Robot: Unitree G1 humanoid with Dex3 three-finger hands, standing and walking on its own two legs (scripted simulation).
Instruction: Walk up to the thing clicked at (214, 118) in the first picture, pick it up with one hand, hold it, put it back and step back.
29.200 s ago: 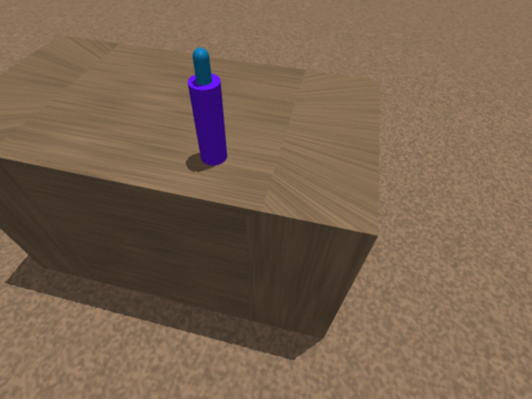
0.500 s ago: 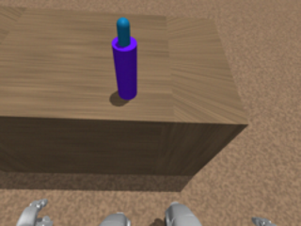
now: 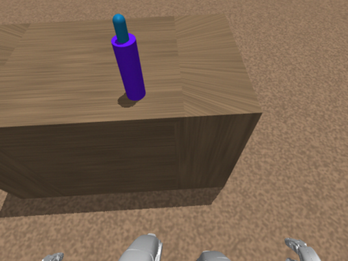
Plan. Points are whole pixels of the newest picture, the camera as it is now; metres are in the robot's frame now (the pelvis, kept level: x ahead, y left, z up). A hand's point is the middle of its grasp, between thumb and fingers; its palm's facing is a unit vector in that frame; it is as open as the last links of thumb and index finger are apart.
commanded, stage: step back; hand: left
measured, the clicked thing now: (128, 61) +0.62 +0.14 +0.07
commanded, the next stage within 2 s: none
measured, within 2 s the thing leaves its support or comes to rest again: neither
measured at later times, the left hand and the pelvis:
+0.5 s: hand out of the picture -0.07 +0.28 -0.16, palm faces +0.04 -0.93 -0.37, open 7.4 cm; pelvis -0.15 +0.00 +0.00, yaw +2 degrees
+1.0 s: hand out of the picture -0.19 +0.26 -0.15, palm faces +0.09 -0.91 -0.41, open 7.4 cm; pelvis -0.32 -0.02 -0.01, yaw +5 degrees
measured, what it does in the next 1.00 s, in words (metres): walks backwards: left foot, then right foot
